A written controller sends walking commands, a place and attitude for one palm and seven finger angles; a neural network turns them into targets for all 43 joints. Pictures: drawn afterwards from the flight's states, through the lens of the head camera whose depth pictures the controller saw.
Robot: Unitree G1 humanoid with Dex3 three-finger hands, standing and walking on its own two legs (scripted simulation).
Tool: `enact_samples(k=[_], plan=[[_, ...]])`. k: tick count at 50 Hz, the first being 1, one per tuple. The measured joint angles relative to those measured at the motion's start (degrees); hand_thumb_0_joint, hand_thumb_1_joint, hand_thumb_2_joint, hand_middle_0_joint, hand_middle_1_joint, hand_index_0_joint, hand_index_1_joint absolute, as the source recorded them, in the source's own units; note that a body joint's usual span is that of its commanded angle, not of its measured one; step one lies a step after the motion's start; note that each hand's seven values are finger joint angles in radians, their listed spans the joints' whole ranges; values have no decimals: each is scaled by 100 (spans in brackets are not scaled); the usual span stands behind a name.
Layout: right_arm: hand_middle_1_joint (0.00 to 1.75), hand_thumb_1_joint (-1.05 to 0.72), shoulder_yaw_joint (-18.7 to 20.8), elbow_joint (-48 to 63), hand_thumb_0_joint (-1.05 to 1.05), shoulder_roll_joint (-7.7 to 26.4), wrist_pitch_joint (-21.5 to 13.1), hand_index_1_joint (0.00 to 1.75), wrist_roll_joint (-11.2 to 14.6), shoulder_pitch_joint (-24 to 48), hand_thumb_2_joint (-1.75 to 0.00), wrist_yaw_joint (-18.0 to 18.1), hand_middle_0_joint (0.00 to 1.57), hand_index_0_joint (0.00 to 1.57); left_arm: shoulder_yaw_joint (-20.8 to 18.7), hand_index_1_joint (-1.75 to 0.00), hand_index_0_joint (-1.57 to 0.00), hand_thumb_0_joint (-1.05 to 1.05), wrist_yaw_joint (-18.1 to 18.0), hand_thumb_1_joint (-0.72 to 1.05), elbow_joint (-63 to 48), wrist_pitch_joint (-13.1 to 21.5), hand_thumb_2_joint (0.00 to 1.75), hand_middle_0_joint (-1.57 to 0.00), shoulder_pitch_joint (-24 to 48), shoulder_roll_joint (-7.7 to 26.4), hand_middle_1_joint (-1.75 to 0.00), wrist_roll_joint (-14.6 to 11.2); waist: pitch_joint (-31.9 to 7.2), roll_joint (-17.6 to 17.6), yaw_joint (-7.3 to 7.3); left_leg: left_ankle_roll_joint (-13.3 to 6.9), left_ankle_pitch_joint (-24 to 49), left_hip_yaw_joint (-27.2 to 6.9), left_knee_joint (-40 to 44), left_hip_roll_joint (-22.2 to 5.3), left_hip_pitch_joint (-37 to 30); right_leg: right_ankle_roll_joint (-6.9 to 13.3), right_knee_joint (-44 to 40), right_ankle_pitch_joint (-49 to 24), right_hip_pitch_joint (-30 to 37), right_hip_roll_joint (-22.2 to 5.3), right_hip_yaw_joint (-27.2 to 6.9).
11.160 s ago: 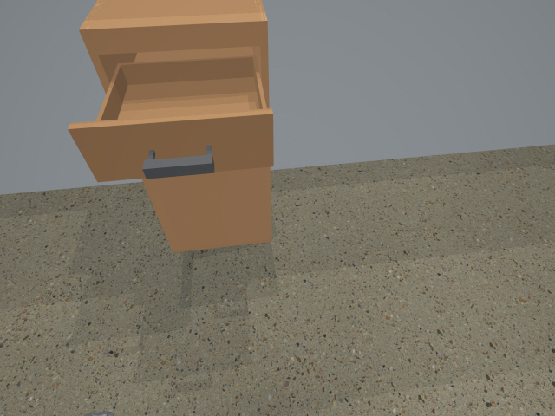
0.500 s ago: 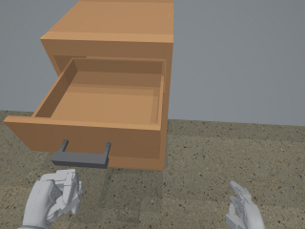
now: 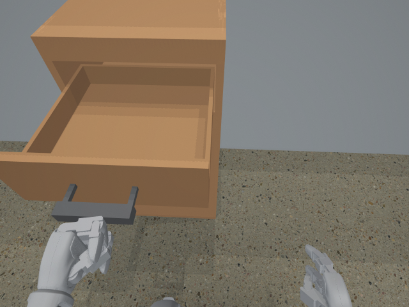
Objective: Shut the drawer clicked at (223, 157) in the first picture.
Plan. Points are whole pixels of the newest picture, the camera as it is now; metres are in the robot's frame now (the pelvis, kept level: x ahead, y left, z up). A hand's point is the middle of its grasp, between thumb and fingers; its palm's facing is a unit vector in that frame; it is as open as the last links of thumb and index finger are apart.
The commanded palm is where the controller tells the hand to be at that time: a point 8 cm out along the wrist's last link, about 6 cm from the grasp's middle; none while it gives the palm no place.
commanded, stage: bring the fist close to the handle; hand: left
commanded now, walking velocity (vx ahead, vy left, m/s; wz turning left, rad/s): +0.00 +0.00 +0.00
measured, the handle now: (99, 201) +0.29 +0.21 +0.08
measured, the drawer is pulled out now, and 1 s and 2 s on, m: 0.30 0.25 0.12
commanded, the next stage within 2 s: push the drawer shut in 0.18 s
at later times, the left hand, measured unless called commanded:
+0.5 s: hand (109, 249) +0.21 +0.17 +0.07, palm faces +0.00 -1.00 -0.09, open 3.2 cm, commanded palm +0.20 +0.22 +0.08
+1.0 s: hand (111, 221) +0.25 +0.18 +0.07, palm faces -0.03 -1.00 -0.07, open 2.9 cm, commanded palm +0.25 +0.23 +0.08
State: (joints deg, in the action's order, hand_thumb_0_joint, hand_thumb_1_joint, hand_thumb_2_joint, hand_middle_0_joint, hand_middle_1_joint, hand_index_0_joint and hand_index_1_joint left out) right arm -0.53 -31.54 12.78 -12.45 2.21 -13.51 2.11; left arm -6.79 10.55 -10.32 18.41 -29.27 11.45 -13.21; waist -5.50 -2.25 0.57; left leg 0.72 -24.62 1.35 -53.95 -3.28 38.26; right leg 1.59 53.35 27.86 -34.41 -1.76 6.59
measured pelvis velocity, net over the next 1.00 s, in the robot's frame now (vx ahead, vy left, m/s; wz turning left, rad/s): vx -0.02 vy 0.00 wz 0.01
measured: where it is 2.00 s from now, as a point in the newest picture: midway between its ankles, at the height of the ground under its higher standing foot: outside the picture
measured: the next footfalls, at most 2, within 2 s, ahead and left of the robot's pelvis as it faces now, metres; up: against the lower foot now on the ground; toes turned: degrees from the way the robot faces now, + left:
none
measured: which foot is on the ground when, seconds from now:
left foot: down 0.00-1.00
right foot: down 0.00-1.00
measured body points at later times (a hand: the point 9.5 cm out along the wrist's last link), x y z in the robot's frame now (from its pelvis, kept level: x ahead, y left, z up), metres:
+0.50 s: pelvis +0.00 -0.01 +0.00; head +0.04 -0.02 +0.45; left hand +0.20 +0.22 +0.08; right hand +0.18 -0.24 -0.08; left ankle +0.02 +0.13 -0.69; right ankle -0.01 -0.10 -0.69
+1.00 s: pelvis -0.02 +0.00 +0.00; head +0.03 -0.01 +0.45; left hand +0.25 +0.23 +0.08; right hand +0.15 -0.24 -0.08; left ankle +0.02 +0.13 -0.69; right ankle -0.01 -0.10 -0.69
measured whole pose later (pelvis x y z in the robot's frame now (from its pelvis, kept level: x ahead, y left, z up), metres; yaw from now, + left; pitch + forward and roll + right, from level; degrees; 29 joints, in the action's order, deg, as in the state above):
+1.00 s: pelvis -0.02 +0.00 +0.00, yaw +1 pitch +8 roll -1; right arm -2.1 -34.8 15.1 -12.2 2.7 -12.6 3.5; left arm -7.5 12.4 7.5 18.1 -8.3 14.4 -13.8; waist -3.5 -2.3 0.8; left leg 0.7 -21.9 0.6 -51.6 -2.9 37.9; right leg 1.7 51.1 25.4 -33.8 -1.8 7.3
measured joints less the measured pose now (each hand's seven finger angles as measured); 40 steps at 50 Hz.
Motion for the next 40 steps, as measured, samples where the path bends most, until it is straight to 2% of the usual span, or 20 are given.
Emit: enact_samples(k=[17,30,40], plan=[[30,-91,59,95,1,81,103,30,14,5,-90,21,20,20,41,-160,-140,2,38,90,-26,114,90,-140,-169,2,-160,-22,-39,-14,7,36,-35,-38,-15,-6,33,30,28,58,-26,12,29],[30,-91,-58,-18,1,158,79,30,-7,4,-90,76,20,20,7,-160,-140,-1,169,84,390,170,94,-140,369,111,-160,-81,36,-51,-62,47,11,-112,-39,16,100,45,45,41,-56,-2,98],[30,-91,-120,-229,1,229,-6,30,22,76,-90,122,20,20,-33,-160,-140,-3,242,77,1035,101,95,-140,1222,214,-160,-95,141,-60,-58,37,135,-164,18,34,107,46,-34,-78,-31,-9,148]])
